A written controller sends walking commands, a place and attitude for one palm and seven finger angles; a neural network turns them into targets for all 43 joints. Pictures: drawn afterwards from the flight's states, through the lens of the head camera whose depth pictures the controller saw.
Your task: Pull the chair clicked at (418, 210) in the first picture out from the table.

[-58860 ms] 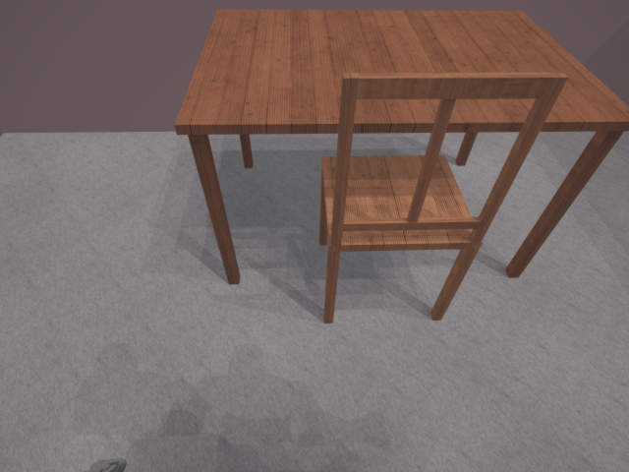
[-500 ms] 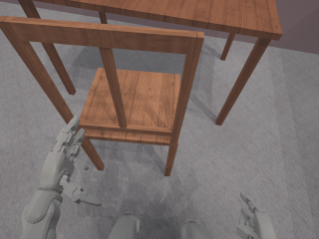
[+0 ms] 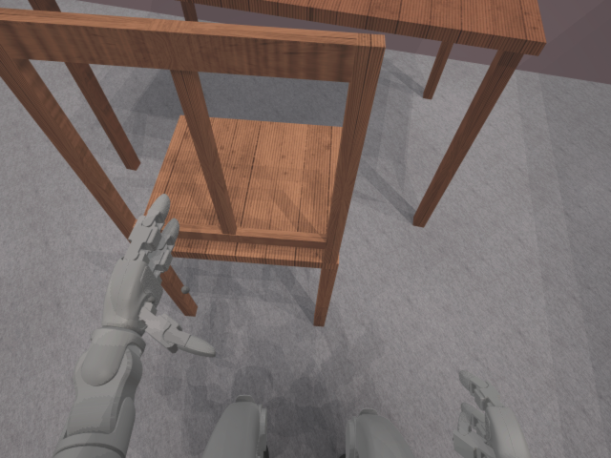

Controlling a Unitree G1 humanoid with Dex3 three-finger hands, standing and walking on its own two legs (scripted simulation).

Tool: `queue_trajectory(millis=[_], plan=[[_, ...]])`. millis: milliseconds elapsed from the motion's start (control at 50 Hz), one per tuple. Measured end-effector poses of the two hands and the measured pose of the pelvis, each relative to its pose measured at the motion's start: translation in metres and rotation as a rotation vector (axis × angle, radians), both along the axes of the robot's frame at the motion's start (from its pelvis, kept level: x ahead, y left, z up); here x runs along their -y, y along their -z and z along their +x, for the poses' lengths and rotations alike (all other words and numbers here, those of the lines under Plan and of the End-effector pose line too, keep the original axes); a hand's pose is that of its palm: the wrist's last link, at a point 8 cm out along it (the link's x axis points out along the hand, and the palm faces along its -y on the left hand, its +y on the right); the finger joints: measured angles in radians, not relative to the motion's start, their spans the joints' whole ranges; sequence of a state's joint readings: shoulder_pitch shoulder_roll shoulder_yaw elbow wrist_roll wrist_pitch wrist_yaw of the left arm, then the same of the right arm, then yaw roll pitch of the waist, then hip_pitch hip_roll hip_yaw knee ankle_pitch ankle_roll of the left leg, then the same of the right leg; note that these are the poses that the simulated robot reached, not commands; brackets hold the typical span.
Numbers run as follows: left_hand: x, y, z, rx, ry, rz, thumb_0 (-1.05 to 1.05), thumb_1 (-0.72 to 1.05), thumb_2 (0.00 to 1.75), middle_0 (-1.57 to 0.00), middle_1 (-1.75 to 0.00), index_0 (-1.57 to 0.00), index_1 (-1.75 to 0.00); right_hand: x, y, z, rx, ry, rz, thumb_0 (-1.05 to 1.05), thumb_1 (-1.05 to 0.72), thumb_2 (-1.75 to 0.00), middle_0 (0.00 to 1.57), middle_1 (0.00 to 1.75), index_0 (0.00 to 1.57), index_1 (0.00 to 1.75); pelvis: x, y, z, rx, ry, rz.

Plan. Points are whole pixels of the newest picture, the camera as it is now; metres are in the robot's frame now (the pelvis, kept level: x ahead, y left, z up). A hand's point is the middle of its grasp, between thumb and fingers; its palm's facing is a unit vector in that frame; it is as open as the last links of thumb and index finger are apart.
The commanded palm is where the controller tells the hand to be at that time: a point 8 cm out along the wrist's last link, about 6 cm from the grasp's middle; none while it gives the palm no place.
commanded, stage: aim the fingers beside a spindle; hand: left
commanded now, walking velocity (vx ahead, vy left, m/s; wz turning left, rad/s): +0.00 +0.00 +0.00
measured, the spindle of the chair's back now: (212, 170) +0.50 +0.16 +0.03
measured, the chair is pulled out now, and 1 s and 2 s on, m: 0.29 0.29 0.29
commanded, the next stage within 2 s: push the fingers through the gap in 1.10 s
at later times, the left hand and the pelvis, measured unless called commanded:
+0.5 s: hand (211, 265) +0.36 +0.14 +0.01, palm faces -0.09 -1.00 -0.03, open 16.9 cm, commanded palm +0.35 +0.19 +0.01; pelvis +0.00 +0.00 -0.02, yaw +0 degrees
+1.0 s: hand (216, 269) +0.35 +0.13 +0.01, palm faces -0.09 -1.00 -0.03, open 16.9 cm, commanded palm +0.34 +0.19 +0.01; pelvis -0.01 +0.00 -0.02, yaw -1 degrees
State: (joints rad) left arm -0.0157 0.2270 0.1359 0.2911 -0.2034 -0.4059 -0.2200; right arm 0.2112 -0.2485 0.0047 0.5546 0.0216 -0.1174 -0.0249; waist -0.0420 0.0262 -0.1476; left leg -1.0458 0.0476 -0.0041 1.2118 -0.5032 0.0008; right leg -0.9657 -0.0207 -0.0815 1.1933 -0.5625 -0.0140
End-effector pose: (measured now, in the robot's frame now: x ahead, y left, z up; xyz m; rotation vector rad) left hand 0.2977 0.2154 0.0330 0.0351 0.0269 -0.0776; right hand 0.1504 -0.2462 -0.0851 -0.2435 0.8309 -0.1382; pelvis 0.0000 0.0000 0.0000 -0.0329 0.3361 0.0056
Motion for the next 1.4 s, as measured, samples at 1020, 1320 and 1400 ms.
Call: queue_trajectory(millis=[1020,1320,1400], plan=[[0.028,0.024,0.040,0.024,0.012,-0.006,-0.02,-0.50,0.30,-0.06,-0.08,-0.06,-0.09,0.002,0.031,-0.024,-0.136,0.032,0.012,0.01,-0.90,-0.90,0.20,0.30,0.20,0.30,-0.003,0.017,-0.007,-0.048,0.011,0.003],[0.011,0.026,0.045,0.016,-0.009,-0.001,-0.02,-0.50,0.30,-0.06,-0.08,-0.06,-0.08,0.004,0.032,-0.030,-0.153,0.033,-0.001,0.01,-0.90,-0.90,0.20,0.30,0.20,0.30,-0.001,0.018,-0.007,-0.052,0.007,-0.004],[0.014,0.026,0.055,0.023,0.000,-0.006,-0.02,-0.51,0.30,-0.06,-0.08,-0.06,-0.08,0.005,0.034,-0.035,-0.166,0.043,-0.009,0.01,-0.90,-0.90,0.20,0.30,0.20,0.30,-0.003,0.020,-0.008,-0.058,0.008,-0.006]])
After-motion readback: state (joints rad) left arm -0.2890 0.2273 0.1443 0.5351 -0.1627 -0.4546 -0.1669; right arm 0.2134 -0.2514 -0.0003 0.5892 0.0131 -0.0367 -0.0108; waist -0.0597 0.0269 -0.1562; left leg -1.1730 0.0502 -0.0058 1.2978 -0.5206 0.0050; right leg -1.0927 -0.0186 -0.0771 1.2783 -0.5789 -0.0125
